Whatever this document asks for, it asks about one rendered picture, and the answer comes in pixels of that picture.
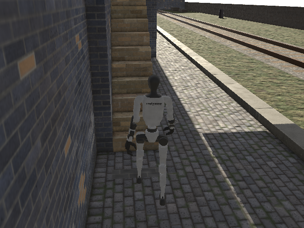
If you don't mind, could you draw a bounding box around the left robot shin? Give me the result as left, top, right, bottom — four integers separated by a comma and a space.
136, 150, 143, 177

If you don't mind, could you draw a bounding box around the robot head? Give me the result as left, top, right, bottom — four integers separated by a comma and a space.
145, 75, 161, 98

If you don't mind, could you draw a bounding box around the robot left upper arm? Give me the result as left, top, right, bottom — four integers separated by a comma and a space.
133, 95, 144, 123

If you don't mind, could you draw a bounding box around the left robot forearm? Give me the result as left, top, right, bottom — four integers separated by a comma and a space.
127, 116, 137, 142

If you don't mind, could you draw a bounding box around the right robot forearm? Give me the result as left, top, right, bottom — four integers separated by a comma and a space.
168, 114, 175, 129

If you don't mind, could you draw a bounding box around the left robot hand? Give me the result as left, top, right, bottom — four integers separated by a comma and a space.
125, 141, 136, 156

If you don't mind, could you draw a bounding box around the right robot hand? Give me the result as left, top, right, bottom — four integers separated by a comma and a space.
163, 127, 174, 135

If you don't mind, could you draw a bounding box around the robot right upper arm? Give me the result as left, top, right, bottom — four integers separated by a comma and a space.
163, 95, 174, 121

